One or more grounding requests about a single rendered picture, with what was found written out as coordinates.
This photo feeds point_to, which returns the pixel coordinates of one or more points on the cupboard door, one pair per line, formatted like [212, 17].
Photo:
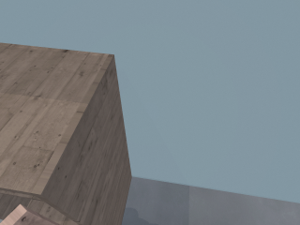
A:
[22, 215]

